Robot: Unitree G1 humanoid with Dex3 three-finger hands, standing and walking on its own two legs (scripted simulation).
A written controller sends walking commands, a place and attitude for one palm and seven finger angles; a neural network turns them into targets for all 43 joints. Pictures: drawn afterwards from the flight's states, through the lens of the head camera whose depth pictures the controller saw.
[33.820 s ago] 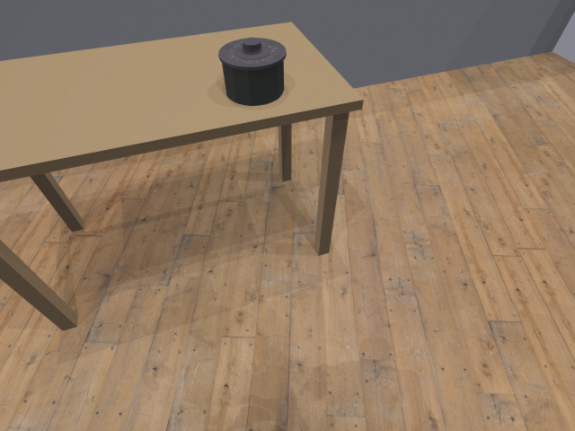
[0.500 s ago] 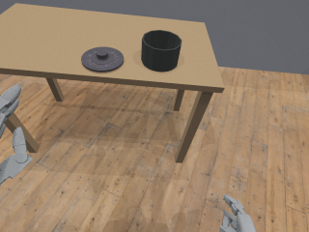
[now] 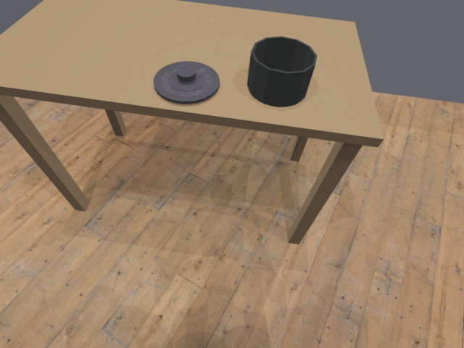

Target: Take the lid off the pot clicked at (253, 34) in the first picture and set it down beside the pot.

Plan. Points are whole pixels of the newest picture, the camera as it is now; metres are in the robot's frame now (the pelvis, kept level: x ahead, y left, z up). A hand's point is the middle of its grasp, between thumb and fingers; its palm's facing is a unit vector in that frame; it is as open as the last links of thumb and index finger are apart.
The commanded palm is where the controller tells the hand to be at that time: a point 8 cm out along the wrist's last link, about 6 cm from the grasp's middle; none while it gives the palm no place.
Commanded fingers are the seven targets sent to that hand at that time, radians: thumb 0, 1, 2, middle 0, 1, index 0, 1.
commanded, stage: let the arm hang, fingers relaxed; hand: left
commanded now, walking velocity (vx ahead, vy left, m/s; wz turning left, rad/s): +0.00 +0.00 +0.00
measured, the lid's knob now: (186, 74) +0.74 +0.16 +0.02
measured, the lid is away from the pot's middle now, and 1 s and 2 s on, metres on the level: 0.25 0.25 0.25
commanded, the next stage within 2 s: look to check the result in 1.20 s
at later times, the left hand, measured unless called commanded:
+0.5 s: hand out of the picture +0.06 +0.15 -0.17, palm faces +0.02 -0.98 -0.21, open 7.2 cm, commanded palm none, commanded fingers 0.00 0.90 0.90 -0.20 -0.30 -0.20 -0.30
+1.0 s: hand out of the picture +0.02 +0.15 -0.17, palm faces +0.03 -0.98 -0.19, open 7.3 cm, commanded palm none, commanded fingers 0.00 0.90 0.90 -0.20 -0.30 -0.20 -0.30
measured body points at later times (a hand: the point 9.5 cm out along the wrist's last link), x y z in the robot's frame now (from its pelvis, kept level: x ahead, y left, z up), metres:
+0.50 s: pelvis +0.01 -0.03 +0.00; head +0.03 -0.03 +0.45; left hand +0.06 +0.20 -0.15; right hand +0.02 -0.25 -0.15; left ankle -0.01 +0.10 -0.73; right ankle -0.03 -0.14 -0.73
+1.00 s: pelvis +0.01 -0.03 +0.01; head +0.03 -0.02 +0.46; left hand +0.02 +0.20 -0.15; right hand +0.00 -0.24 -0.15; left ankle -0.01 +0.10 -0.73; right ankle -0.03 -0.14 -0.73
